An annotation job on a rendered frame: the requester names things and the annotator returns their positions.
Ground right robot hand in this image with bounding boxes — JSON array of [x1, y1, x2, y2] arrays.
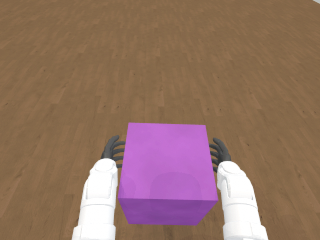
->
[[209, 137, 232, 173]]

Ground carton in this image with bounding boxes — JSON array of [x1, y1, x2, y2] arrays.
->
[[117, 122, 218, 226]]

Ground robot right forearm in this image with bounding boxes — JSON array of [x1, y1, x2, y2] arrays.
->
[[217, 161, 268, 240]]

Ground left robot hand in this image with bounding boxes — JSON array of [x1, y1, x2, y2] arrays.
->
[[100, 135, 126, 169]]

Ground robot left forearm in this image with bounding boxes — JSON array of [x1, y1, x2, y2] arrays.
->
[[71, 158, 118, 240]]

